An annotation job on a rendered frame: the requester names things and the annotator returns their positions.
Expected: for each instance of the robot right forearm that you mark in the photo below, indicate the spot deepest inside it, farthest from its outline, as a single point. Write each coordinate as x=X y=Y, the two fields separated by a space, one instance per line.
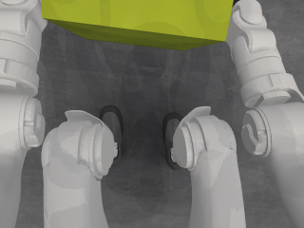
x=259 y=66

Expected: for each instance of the robot left forearm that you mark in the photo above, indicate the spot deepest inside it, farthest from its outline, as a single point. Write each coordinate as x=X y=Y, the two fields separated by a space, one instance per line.
x=21 y=27

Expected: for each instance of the right robot upper arm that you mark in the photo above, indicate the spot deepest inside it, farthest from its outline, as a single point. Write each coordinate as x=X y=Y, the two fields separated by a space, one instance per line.
x=275 y=132

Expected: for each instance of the right robot thigh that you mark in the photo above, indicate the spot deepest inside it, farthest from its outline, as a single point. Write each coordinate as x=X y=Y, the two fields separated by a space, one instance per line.
x=217 y=200

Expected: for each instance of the carton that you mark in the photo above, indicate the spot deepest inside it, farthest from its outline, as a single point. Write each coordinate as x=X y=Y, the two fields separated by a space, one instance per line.
x=170 y=24

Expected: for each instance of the robot thigh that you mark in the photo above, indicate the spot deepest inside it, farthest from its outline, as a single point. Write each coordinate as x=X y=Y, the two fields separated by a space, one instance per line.
x=80 y=157
x=217 y=200

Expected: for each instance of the left robot upper arm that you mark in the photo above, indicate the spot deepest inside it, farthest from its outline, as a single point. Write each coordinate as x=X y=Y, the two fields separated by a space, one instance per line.
x=22 y=127

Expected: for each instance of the left robot thigh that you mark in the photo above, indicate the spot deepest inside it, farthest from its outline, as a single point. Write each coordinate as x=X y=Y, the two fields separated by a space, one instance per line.
x=80 y=157

